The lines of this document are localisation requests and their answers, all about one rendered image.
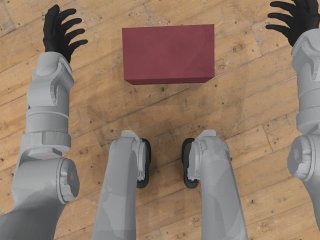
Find left robot upper arm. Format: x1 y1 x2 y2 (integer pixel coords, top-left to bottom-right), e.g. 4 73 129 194
0 157 80 240

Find robot left thigh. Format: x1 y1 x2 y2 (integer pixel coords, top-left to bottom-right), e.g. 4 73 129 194
91 136 146 240

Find robot right forearm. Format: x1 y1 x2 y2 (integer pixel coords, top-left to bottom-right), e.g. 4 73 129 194
291 28 320 135

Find robot left hand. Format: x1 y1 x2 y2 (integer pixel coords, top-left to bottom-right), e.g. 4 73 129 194
43 4 88 64

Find robot left forearm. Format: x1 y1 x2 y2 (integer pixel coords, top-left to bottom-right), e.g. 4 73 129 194
11 51 74 204

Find robot right hand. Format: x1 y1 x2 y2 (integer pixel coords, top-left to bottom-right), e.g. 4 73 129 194
265 0 320 47

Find robot left shin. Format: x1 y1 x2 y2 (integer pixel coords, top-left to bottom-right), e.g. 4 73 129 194
108 130 145 180

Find right robot upper arm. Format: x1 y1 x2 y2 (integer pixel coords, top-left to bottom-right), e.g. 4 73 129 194
287 133 320 231

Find carton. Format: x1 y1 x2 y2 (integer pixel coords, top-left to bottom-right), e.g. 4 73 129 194
122 24 215 85

